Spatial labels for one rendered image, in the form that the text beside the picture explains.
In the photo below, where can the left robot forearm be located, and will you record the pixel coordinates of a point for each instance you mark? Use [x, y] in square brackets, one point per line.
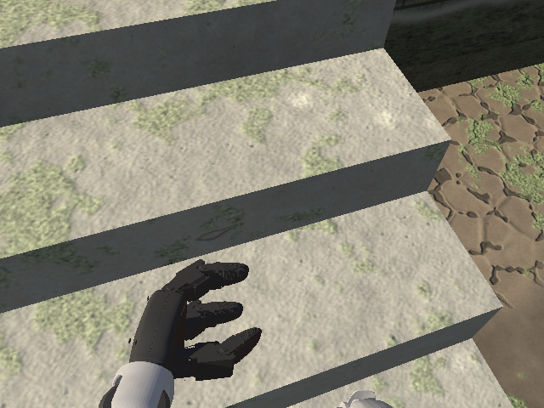
[140, 384]

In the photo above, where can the right robot shin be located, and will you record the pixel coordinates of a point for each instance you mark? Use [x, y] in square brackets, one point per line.
[362, 395]

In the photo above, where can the robot left hand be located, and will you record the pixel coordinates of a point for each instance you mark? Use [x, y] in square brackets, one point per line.
[168, 320]

